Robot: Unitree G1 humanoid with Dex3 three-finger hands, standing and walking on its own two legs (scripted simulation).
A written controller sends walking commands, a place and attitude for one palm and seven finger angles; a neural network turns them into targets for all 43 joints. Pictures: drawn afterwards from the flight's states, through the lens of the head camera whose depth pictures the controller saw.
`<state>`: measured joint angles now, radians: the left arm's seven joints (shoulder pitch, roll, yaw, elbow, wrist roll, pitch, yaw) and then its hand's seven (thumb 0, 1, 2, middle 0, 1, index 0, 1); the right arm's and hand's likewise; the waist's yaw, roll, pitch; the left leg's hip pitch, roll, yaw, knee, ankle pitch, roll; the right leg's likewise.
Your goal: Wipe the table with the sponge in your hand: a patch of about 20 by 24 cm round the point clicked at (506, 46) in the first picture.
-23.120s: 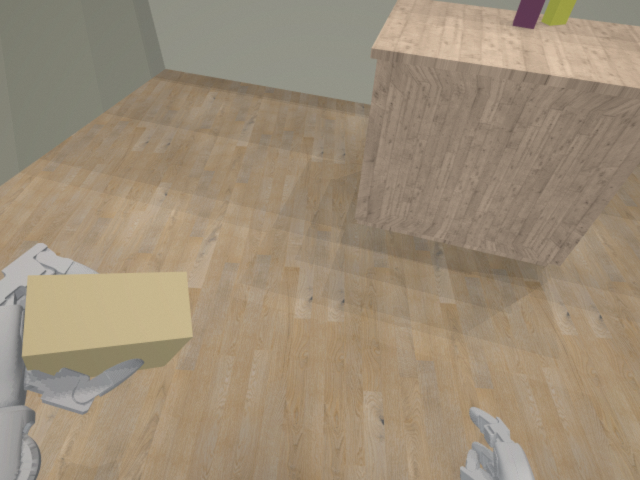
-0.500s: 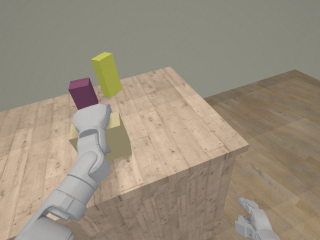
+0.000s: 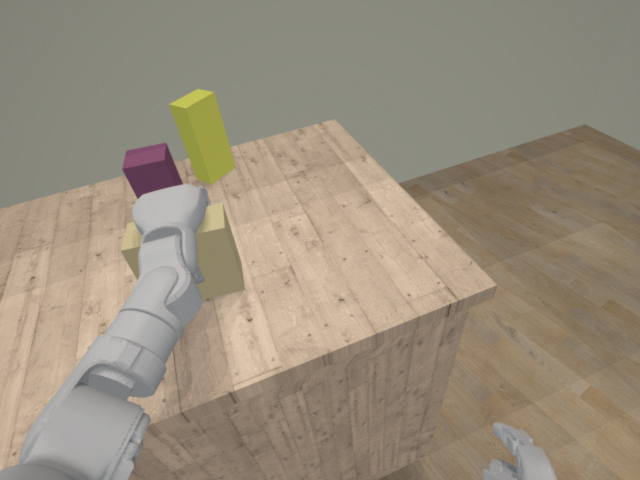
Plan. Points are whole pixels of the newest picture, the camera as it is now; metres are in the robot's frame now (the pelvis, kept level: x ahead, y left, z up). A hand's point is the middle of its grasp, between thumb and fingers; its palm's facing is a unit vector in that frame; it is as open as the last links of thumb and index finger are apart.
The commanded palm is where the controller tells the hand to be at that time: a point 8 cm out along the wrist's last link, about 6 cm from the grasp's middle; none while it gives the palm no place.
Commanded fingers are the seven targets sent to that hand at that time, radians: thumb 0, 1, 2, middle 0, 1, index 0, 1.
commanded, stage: wipe forward along the third lane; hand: left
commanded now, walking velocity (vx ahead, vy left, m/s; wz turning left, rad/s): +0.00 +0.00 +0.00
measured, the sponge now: (192, 267) +0.38 +0.22 +0.08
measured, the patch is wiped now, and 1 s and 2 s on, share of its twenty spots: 1.00 1.00 1.00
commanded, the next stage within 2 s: wipe back along the third lane in 0.48 s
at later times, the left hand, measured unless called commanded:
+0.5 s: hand (177, 220) +0.43 +0.25 +0.13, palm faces -0.03 -0.02 -1.00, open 10.1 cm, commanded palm +0.41 +0.26 +0.16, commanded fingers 0.00 0.10 1.30 -1.20 -1.60 -1.20 -1.60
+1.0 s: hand (173, 223) +0.43 +0.25 +0.13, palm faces +0.07 -0.01 -1.00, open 10.1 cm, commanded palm +0.38 +0.23 +0.15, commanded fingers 0.00 0.10 1.30 -1.20 -1.60 -1.20 -1.60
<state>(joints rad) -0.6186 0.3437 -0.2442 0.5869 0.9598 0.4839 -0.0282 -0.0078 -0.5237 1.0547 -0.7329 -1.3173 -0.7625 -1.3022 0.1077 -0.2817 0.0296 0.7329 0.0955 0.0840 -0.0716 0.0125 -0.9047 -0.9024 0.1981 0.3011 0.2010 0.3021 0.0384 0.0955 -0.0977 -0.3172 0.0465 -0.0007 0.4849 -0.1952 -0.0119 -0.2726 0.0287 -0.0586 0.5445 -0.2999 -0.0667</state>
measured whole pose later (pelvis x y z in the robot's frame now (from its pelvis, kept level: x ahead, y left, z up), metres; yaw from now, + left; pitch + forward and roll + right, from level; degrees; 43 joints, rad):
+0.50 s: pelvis +0.00 +0.02 +0.00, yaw +0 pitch +4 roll +0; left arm -0.81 0.37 -0.19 0.88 0.98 0.39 0.04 0.00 -0.53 1.06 -0.74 -1.32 -0.77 -1.30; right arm 0.18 -0.28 0.01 0.76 0.09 0.09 -0.06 0.01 -0.90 -0.90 0.20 0.30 0.20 0.30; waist -0.01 0.07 -0.11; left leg -0.38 0.03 0.00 0.49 -0.19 -0.02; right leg -0.32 0.02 -0.05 0.52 -0.28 -0.04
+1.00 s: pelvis +0.02 +0.05 +0.00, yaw -1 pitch +4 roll +0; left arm -0.68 0.29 -0.30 0.66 0.96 0.58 0.11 0.00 -0.50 1.05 -0.71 -1.33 -0.74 -1.32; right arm 0.10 -0.26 0.01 0.71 0.10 0.14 -0.01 0.01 -0.91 -0.90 0.20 0.30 0.20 0.30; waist 0.03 0.07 -0.14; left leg -0.34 0.00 0.03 0.49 -0.22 0.01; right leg -0.27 -0.02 -0.03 0.49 -0.29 0.00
